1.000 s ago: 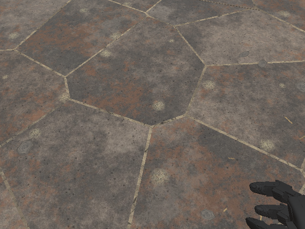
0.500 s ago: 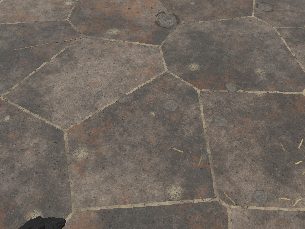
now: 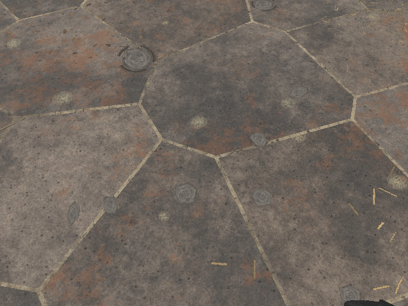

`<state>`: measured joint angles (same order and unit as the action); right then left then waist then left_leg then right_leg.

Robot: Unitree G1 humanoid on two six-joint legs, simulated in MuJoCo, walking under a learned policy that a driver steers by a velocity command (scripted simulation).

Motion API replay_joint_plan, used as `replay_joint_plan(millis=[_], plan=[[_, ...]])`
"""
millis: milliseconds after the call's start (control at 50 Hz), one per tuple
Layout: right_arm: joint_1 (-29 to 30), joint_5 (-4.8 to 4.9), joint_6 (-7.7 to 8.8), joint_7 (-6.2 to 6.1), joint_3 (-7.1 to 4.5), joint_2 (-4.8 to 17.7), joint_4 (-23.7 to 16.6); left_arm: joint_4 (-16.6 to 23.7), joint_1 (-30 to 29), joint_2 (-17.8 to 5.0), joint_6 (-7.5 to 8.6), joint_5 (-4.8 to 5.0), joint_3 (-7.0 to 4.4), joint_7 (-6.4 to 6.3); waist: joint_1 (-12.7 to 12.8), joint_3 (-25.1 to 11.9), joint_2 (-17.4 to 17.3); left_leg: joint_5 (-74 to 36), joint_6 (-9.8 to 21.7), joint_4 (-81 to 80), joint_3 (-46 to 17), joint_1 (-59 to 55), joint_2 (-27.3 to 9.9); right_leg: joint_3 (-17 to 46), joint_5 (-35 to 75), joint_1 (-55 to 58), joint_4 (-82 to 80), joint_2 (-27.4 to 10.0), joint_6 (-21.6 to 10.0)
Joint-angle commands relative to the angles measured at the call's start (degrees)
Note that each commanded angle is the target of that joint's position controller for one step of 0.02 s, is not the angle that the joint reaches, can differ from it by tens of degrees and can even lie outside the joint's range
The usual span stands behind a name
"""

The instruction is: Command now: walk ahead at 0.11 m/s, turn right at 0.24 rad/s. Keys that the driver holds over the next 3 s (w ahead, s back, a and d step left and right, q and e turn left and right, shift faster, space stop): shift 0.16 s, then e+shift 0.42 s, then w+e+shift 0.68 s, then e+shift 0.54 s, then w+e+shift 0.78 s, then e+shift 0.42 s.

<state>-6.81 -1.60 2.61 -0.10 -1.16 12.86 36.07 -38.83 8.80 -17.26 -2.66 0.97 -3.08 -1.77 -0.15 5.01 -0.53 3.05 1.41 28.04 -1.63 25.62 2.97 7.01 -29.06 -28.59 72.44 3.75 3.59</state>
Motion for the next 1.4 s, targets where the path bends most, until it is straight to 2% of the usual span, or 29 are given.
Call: replay_joint_plan(millis=[20,100,160,180,200,240,340,440,460,480,500,520,600,680,800,820,860,920,1000,1040,1060,1080,1100,1160,1200,1260,1360,1380,1400], plan=[[2.44,0.30,0.06,0.20,-2.33,7.32,-2.90,1.45,7.03,-0.09,0.82,-0.83,0.28,-0.31,2.26,-12.10,-6.01,-14.19,10.11,-10.61,-10.98,-7.19,-10.79,-4.29,1.47,7.11,-17.68,-2.83,0.50],[0.37,1.33,-1.23,-0.05,-2.89,8.50,-1.30,0.63,5.37,-2.29,0.42,-0.81,-0.16,0.14,0.98,-14.58,-8.27,3.80,11.15,-10.85,-13.94,-9.02,-13.80,-4.04,11.17,13.69,-31.28,-3.84,-1.47],[-1.59,1.33,-1.76,-0.14,-1.99,6.56,-0.06,1.10,4.18,-2.35,0.21,-2.29,-0.40,0.90,1.90,-9.64,-6.85,26.54,5.27,-11.89,-12.39,0.99,-10.94,-4.02,16.38,22.39,-43.27,-4.37,-6.04],[-2.22,0.87,-1.62,-0.23,-2.18,6.99,-0.10,2.48,3.61,-5.94,0.35,-2.91,-1.02,0.68,1.15,-8.29,-2.29,27.52,2.14,-6.72,-8.55,2.53,-8.66,2.76,14.72,20.97,-46.25,-10.16,-8.92],[-1.99,0.56,-1.36,-0.59,-2.51,6.40,-1.25,1.61,2.14,-8.36,0.43,-2.50,-1.83,0.78,-1.16,-7.07,9.10,21.78,-1.15,-0.39,0.69,-2.35,-2.46,9.20,5.23,10.54,-51.06,-13.31,-13.13],[1.04,0.31,-1.22,-1.52,-3.42,7.39,-1.57,3.84,-2.81,-8.13,1.24,-1.89,-2.09,0.37,-0.64,-3.42,12.04,14.45,-2.42,8.53,1.53,-5.75,-0.34,15.30,5.17,4.71,-55.58,-14.55,-14.62],[0.28,1.61,-1.15,-1.13,-3.84,5.96,-2.51,4.60,-0.12,-7.97,1.77,0.20,-3.63,-0.66,0.46,-8.38,9.20,26.69,-3.36,18.86,-3.26,4.72,0.11,21.30,39.67,20.02,-48.25,-15.35,-17.12],[-4.32,2.36,-0.91,0.03,-4.48,6.53,-0.77,6.79,-4.45,-7.87,-0.62,2.01,-4.65,-0.86,-2.99,-12.89,8.99,7.95,-3.63,-6.83,-0.81,-13.42,1.15,20.72,35.22,16.17,-43.91,-8.53,-11.34],[-6.64,1.86,-1.37,-0.24,-5.58,9.58,-0.15,6.93,-2.29,-5.37,-0.69,1.66,-4.09,-0.92,-2.41,-14.50,3.92,3.21,-1.08,-8.67,-5.85,-23.19,-6.31,17.35,21.03,8.00,-37.76,-5.02,-8.18],[-4.92,0.00,-2.18,-0.13,-6.76,15.84,-0.70,8.13,0.79,-3.02,-0.21,1.41,-3.76,-0.68,0.74,-11.98,-15.94,-8.79,7.96,-10.26,-23.05,-26.52,-21.20,5.97,-1.88,-7.43,-27.37,4.45,-4.03],[-2.79,-1.27,-1.96,-0.36,-6.31,13.15,-2.49,6.58,2.99,-8.61,0.67,0.13,-5.54,-0.48,0.45,-11.43,-13.01,-13.48,13.21,-10.56,-26.50,-23.10,-27.78,6.36,-6.95,-8.97,-13.82,0.47,-1.39],[0.97,-1.13,-1.83,-0.86,-5.37,10.36,-3.78,5.18,3.72,-11.32,0.61,0.65,-6.68,-0.22,1.98,-9.61,-7.63,-13.24,12.61,-10.01,-20.57,-20.65,-25.71,4.79,-3.45,-8.95,-6.58,-1.15,-0.50],[2.93,0.67,-1.89,-2.43,-4.66,8.51,-3.75,4.51,3.66,-7.36,-0.99,0.88,-5.66,-0.21,1.06,-7.01,-6.21,1.55,8.55,-12.41,-5.21,-19.76,-16.81,-1.89,10.10,-12.73,-0.51,-4.99,1.46],[-5.81,1.31,-0.67,-2.70,-5.60,11.36,-1.22,8.50,-2.76,-6.94,0.82,1.07,-4.67,1.42,-4.09,-6.73,-7.43,28.69,8.51,-19.41,-9.63,-29.33,-21.24,-4.54,12.11,-22.09,-5.17,-9.14,1.16],[-8.14,1.26,1.45,-1.64,-6.50,12.95,1.53,9.07,-3.18,-4.73,2.41,1.19,-3.77,2.61,-3.40,-2.72,-6.23,27.74,7.38,-22.31,-1.87,-29.86,-23.61,-4.94,16.15,-24.09,-9.25,-12.37,-0.70],[-12.63,-1.19,1.14,-0.47,-5.68,12.11,3.15,9.29,-6.00,-4.43,0.46,-5.50,-3.19,5.55,-4.36,-2.23,-1.13,28.69,6.12,-22.22,2.64,-27.06,-23.73,-7.83,16.32,-20.88,-11.07,-9.58,-2.02],[-12.09,-1.04,1.37,0.00,-5.86,12.96,3.71,10.29,-7.98,-3.29,-0.22,-3.76,-2.73,8.00,-3.88,-0.45,-6.70,29.08,4.38,-22.66,6.32,-24.45,-23.59,-8.50,18.19,-18.48,-14.88,-10.50,-3.89],[-11.94,-0.99,1.33,-0.21,-6.06,14.16,4.37,10.96,-10.24,-4.12,0.17,-2.69,-2.34,8.81,-3.01,1.48,-7.81,29.31,3.28,-23.62,10.45,-24.50,-24.96,-10.13,15.97,-15.41,-20.37,-11.06,-6.42],[-13.57,-1.06,-0.12,-0.17,-6.31,16.08,6.34,10.62,-10.42,-4.77,0.37,-3.06,-1.60,7.88,-1.67,2.22,-7.19,11.99,2.65,-17.73,17.78,-26.66,-24.61,-16.39,6.63,-6.17,-27.55,-7.40,-11.35],[-11.77,0.48,-1.02,0.48,-6.42,18.06,6.47,4.59,7.99,-6.59,1.29,-2.28,-3.10,5.53,8.48,-7.74,-2.73,-26.51,2.28,9.85,23.24,-21.27,-22.28,-19.82,6.90,18.45,-32.02,1.31,-14.06],[-10.86,0.16,-1.09,0.90,-5.56,16.53,5.04,-0.70,22.35,-10.44,1.82,-2.31,-5.05,4.25,14.77,-15.28,4.59,-19.82,0.61,32.97,22.51,-6.30,-19.53,-13.24,2.66,38.86,-35.23,2.25,-15.30],[-8.66,-1.08,-0.40,1.97,-2.80,5.87,-0.69,0.71,17.86,-18.84,1.64,-1.58,-6.09,3.29,8.67,-12.34,23.61,30.81,-3.45,50.97,17.07,19.82,-9.05,20.68,-21.78,43.96,-50.96,-13.43,-19.20],[1.13,-2.12,0.59,2.21,-3.32,10.24,-5.30,4.09,15.08,-18.81,2.00,-0.93,-5.77,2.87,10.61,-12.94,13.55,27.46,-4.37,56.30,1.46,27.48,-5.93,39.55,-21.33,40.82,-60.63,-16.61,-20.96],[-5.13,-2.07,1.68,1.75,-2.65,11.51,-2.29,2.16,12.21,-13.38,3.15,-2.49,-4.23,2.09,2.45,-4.84,3.43,15.39,-3.09,46.82,0.23,21.97,-12.17,23.31,-1.47,28.18,-58.36,-14.24,-19.49],[-7.86,-2.75,-0.07,1.81,-2.39,11.65,-0.73,2.67,8.54,-10.38,4.56,-1.70,-2.79,2.10,-0.77,-3.66,4.72,13.33,-4.15,42.86,-0.32,15.78,-12.81,18.94,2.96,19.87,-60.65,-10.13,-19.86],[-0.60,-2.27,-1.68,1.96,-1.83,10.48,-2.28,0.78,12.18,-9.28,6.30,-1.32,-2.34,2.58,0.17,0.62,1.07,9.93,-5.66,34.54,1.86,17.42,-11.46,16.32,11.96,16.69,-64.28,-7.35,-20.79],[9.94,-1.20,-0.20,2.27,0.25,6.32,-5.12,-3.80,18.94,-10.31,5.97,-0.67,-2.91,1.74,3.61,-0.10,1.24,-2.58,-4.27,15.65,5.74,13.29,-2.98,10.70,62.26,21.98,-54.82,-3.46,-15.53],[20.33,1.74,3.79,2.08,-0.20,5.18,-9.54,-3.58,20.97,-4.34,5.78,3.66,-2.00,-0.67,6.11,-0.56,-2.85,-5.43,-3.33,5.57,1.37,12.18,-0.27,15.95,52.69,21.81,-53.91,-5.04,-12.67],[20.20,2.27,5.29,2.22,-0.50,5.78,-9.71,-4.28,19.54,-6.36,5.34,3.46,-2.12,-1.81,4.35,-2.02,-1.86,-9.99,-2.38,-2.43,0.99,7.18,1.26,16.53,50.86,22.67,-53.97,-4.80,-10.30]])
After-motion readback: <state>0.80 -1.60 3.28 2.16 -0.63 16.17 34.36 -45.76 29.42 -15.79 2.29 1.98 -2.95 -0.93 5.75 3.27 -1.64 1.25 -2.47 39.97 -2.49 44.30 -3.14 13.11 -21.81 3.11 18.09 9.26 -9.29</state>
